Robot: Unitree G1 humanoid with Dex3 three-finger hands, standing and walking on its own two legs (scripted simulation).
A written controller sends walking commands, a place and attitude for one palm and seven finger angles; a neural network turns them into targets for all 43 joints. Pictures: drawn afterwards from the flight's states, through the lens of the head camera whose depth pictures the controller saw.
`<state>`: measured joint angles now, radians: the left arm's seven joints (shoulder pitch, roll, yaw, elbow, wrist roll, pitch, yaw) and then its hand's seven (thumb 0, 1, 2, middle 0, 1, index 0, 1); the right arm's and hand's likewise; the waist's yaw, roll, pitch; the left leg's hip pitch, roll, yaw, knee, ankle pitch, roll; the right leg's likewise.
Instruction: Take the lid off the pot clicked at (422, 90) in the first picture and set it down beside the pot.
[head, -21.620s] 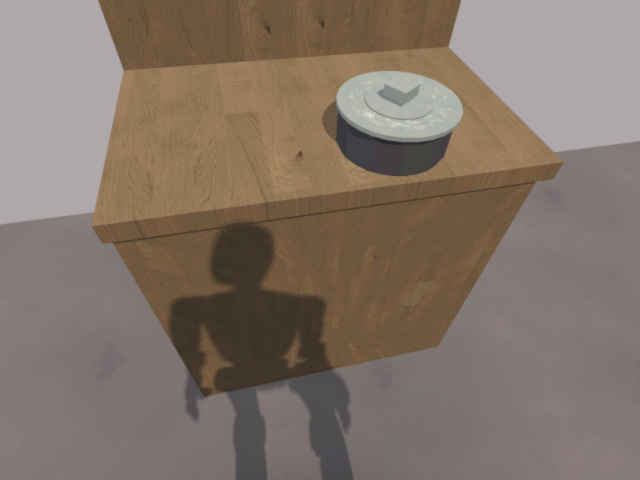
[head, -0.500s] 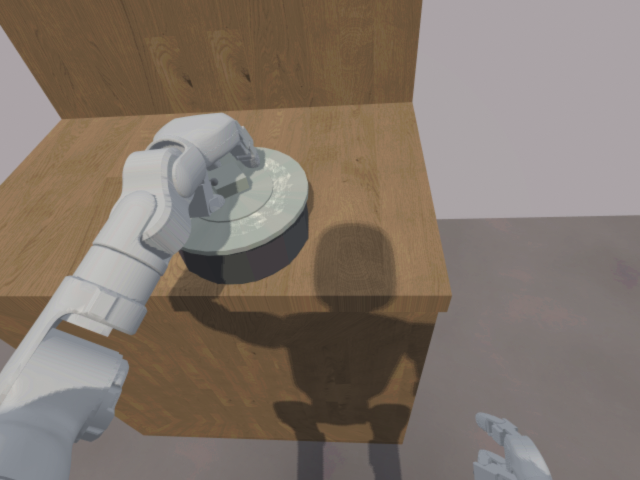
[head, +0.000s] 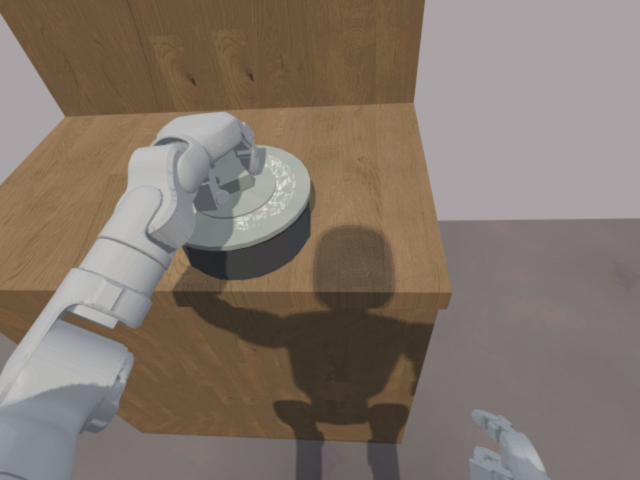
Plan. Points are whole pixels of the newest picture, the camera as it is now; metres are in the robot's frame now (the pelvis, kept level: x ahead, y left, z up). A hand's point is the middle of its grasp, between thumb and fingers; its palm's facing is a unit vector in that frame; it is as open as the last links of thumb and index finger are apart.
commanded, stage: close the fingers and squeeze the knob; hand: left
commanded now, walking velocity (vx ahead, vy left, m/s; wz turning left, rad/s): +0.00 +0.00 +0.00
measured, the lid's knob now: (230, 177) +0.46 +0.14 +0.16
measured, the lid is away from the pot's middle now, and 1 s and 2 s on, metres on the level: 0.00 0.00 0.01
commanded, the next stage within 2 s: lift the lid straight up in 0.98 s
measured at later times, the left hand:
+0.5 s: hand (217, 177) +0.43 +0.14 +0.18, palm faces -0.24 -0.08 -0.97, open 7.7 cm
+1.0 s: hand (219, 178) +0.43 +0.14 +0.18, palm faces -0.24 -0.06 -0.97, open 7.6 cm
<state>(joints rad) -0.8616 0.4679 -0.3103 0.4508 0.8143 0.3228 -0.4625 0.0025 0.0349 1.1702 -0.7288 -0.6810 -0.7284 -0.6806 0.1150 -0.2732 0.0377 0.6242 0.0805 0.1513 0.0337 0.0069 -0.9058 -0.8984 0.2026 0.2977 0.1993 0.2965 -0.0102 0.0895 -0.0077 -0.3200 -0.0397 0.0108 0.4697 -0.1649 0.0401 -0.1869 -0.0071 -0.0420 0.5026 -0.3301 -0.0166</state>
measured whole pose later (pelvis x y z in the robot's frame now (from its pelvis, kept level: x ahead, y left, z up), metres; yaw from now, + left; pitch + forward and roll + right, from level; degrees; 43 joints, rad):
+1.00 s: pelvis +0.00 +0.00 +0.00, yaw +0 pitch +1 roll +0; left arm -0.87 0.46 -0.33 0.43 0.82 0.34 -0.47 -0.01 0.16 0.87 -0.69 -0.84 -0.73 -0.87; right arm 0.12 -0.28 0.03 0.62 0.08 0.15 0.04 0.01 -0.91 -0.90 0.20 0.30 0.20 0.30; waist -0.01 0.09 -0.01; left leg -0.32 -0.04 0.01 0.47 -0.17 0.04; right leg -0.18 -0.01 -0.04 0.49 -0.33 -0.02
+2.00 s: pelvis +0.00 +0.00 +0.00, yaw +0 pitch +0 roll +0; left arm -1.02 0.50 -0.32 0.45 0.82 0.35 -0.55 0.02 0.19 0.89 -0.67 -0.81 -0.81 -0.90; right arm 0.11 -0.29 0.03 0.64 0.08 0.12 0.03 0.01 -0.91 -0.90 0.20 0.30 0.20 0.30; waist 0.00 0.10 0.00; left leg -0.30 -0.04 0.01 0.44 -0.15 0.04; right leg -0.17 -0.01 -0.04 0.48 -0.32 -0.01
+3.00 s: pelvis -0.01 +0.02 +0.00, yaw +0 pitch +1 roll +0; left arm -1.27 0.52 -0.32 0.57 0.86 0.39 -0.60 0.02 0.19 0.89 -0.67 -0.81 -0.82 -0.90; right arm 0.14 -0.28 0.05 0.66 0.08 0.07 0.02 0.01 -0.91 -0.90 0.20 0.30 0.20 0.30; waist 0.00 0.10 -0.02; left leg -0.31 -0.06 0.02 0.42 -0.12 0.07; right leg -0.19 -0.03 -0.03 0.47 -0.29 0.01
